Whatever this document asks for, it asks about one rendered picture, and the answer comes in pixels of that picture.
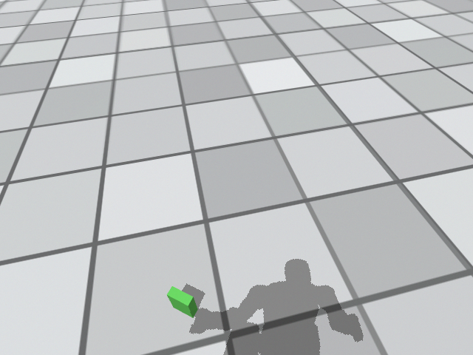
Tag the carton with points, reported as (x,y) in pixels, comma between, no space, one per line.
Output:
(182,301)

